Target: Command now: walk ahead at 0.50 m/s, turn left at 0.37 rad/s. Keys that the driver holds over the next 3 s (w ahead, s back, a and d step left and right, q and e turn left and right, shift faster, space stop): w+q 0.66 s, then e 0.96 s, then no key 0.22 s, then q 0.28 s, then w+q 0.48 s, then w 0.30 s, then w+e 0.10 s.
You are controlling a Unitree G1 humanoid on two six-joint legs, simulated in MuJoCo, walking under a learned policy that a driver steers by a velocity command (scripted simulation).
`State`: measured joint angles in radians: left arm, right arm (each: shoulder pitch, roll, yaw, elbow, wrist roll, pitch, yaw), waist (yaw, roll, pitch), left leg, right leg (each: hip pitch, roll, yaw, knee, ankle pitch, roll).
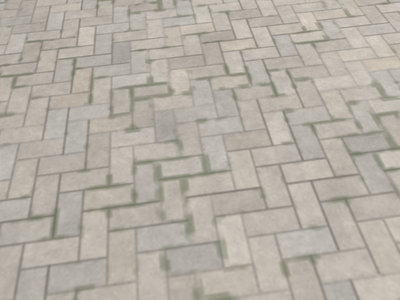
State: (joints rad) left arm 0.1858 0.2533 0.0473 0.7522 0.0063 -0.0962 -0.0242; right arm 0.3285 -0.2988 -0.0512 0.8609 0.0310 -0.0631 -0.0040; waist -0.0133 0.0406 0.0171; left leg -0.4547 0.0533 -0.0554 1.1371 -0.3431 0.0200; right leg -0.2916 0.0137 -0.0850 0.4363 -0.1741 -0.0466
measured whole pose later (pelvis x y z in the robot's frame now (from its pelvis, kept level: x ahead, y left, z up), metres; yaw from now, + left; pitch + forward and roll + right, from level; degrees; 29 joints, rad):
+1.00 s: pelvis +0.51 +0.11 -0.01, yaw +21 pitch +2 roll +0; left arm 0.13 0.26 0.04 0.73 0.00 -0.06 -0.03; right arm 0.23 -0.29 -0.05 0.72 0.00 -0.01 -0.02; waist 0.00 0.02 0.05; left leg -0.41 -0.05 -0.07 1.16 -0.53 -0.04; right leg -0.44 0.07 0.03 0.49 -0.08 -0.05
